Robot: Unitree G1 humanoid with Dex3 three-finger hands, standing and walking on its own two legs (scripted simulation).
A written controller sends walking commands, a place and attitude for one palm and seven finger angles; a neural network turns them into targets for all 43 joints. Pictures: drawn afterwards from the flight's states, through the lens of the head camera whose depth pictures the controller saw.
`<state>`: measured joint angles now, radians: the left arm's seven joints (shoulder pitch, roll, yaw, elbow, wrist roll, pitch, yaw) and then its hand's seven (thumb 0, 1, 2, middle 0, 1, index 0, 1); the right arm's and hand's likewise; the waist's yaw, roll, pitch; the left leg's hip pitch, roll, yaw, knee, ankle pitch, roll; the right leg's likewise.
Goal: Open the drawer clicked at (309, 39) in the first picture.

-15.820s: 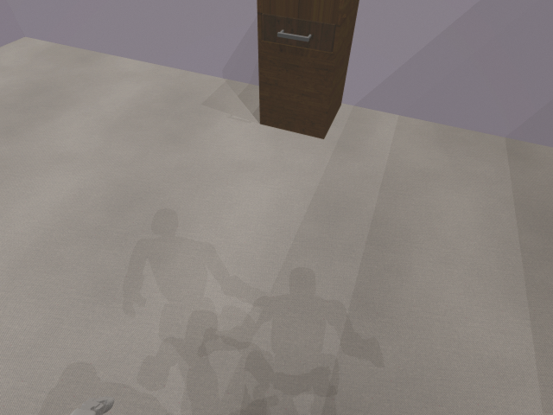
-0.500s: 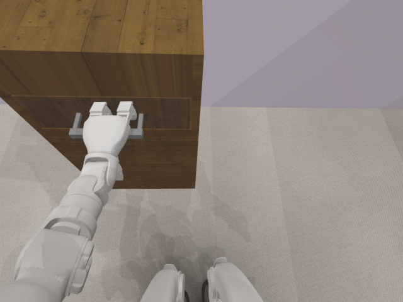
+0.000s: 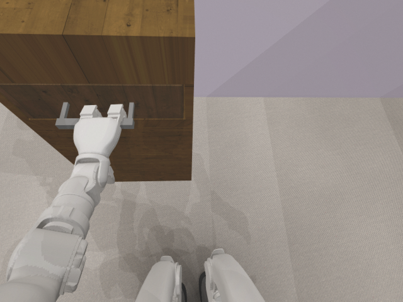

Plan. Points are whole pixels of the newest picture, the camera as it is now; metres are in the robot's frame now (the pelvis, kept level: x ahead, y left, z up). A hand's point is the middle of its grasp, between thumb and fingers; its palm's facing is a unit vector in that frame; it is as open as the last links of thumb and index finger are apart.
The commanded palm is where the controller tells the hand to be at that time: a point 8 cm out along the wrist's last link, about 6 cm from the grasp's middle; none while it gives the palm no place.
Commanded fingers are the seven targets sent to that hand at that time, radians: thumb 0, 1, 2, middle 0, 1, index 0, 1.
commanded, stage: lower the fingers behind the handle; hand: left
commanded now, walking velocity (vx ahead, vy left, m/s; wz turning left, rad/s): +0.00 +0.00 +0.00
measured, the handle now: (97, 115) +0.52 +0.21 -0.05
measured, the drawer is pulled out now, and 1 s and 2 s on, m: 0.00 0.00 0.02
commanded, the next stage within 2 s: close the thumb around the handle in 0.64 s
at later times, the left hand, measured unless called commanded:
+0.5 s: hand (105, 142) +0.46 +0.20 -0.07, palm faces -0.07 -0.02 -1.00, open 13.8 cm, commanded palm +0.45 +0.19 -0.02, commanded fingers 0.00 -0.50 0.30 -0.30 -1.20 -0.30 -1.20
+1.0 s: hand (105, 142) +0.47 +0.20 -0.07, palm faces -0.05 -0.04 -1.00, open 11.9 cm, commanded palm +0.45 +0.20 -0.02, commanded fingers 0.00 0.28 0.64 -0.36 -1.28 -0.36 -1.28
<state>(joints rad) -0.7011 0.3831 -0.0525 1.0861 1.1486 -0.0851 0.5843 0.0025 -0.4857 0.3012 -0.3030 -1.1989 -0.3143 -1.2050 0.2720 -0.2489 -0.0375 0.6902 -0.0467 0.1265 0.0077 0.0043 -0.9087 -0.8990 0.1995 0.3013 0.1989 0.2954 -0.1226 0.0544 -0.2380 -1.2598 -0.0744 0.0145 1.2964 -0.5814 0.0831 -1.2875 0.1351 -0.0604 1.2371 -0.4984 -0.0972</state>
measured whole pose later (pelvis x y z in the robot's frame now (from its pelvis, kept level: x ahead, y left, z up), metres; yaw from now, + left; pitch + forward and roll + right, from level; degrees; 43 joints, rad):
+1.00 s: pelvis -0.01 +0.01 -0.01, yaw +0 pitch +32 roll -3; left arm -0.76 0.40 -0.06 1.10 1.13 -0.05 0.57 0.00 -0.19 0.43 -0.30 -1.24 -0.34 -1.24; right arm 0.26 -0.24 -0.01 0.69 -0.04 0.11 0.01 0.00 -0.91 -0.90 0.20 0.30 0.20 0.30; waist -0.13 0.06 -0.24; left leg -1.33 -0.07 0.01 1.36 -0.59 0.09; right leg -1.35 0.13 -0.07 1.29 -0.51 -0.09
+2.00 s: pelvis +0.01 +0.01 +0.00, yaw -1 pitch +32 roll -2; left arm -0.61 0.35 -0.06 0.97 1.14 -0.07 0.59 0.01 0.80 0.82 -0.30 -1.35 -0.41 -1.35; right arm 0.25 -0.23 -0.03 0.67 -0.04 0.15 0.02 0.00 -0.91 -0.90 0.20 0.30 0.20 0.30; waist -0.08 0.05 -0.24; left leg -1.25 -0.07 0.04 1.30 -0.61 0.10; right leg -1.28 0.14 -0.04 1.25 -0.52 -0.08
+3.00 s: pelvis +0.00 +0.01 +0.01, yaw -1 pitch +28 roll -2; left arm -0.38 0.27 -0.11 0.81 1.16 -0.03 0.63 0.01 0.79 0.83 -0.30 -1.35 -0.41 -1.35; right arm 0.20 -0.23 -0.05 0.65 -0.03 0.19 0.03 0.01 -0.91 -0.90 0.20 0.30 0.20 0.30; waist -0.04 0.05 -0.25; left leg -1.18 -0.08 0.04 1.28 -0.59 0.10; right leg -1.21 0.13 -0.03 1.24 -0.51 -0.08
